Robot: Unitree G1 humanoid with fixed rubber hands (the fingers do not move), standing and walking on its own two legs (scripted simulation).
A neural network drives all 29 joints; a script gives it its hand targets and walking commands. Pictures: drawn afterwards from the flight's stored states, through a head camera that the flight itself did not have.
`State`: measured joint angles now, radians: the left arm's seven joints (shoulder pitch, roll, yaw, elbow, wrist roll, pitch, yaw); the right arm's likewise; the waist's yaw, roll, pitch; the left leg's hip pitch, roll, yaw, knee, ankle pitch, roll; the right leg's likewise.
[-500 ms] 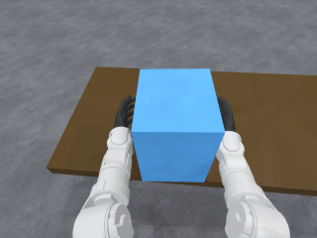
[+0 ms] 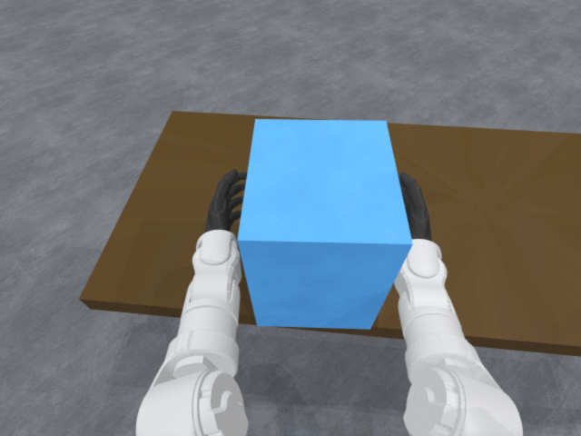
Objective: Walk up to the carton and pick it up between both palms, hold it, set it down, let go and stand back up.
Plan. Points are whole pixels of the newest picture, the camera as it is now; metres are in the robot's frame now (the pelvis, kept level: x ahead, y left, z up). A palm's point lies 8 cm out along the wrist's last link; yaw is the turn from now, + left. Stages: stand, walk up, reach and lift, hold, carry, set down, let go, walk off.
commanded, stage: set down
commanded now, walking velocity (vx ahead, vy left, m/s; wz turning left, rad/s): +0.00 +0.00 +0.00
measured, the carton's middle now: (316, 231) +0.40 -0.06 +0.04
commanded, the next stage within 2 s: none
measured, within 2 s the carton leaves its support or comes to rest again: neither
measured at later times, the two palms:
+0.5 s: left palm (223, 228) +0.41 +0.08 +0.04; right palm (410, 235) +0.38 -0.19 +0.04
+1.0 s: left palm (190, 221) +0.42 +0.13 +0.06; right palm (435, 213) +0.40 -0.23 +0.06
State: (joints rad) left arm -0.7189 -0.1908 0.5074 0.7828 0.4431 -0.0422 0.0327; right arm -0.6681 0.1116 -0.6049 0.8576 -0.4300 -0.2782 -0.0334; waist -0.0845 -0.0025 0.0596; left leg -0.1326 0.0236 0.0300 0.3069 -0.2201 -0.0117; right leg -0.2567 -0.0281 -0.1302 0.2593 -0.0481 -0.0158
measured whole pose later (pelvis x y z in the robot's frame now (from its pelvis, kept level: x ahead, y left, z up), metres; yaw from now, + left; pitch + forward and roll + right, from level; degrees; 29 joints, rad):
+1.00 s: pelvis -0.01 +0.00 -0.02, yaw -1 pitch +15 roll -1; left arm -0.84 0.14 0.00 1.15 -0.15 -0.13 0.15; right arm -0.83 -0.26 -0.05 1.17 0.25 -0.16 -0.08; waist -0.03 0.03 -0.17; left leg -0.50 0.05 0.04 0.53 -0.29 -0.02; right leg -0.59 -0.02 -0.12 0.40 -0.07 -0.03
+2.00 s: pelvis -0.01 -0.01 +0.00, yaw +0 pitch +1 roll +0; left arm -0.56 0.24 0.14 0.31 -0.13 0.57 0.05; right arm -0.58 -0.25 -0.06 0.46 0.32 0.34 -0.13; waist -0.10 -0.02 0.01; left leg -0.14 0.04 0.03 0.38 -0.24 -0.03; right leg -0.26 -0.01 -0.13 0.31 -0.07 -0.04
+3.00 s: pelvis +0.01 -0.01 +0.00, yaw -1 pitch -1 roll +0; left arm 0.25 0.20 -0.05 -0.13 -0.17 0.20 0.08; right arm 0.30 -0.14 -0.07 -0.11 0.18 0.09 -0.05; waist -0.02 0.00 0.05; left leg -0.07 0.04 0.04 0.36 -0.27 -0.03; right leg -0.21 -0.01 -0.11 0.34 -0.11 -0.03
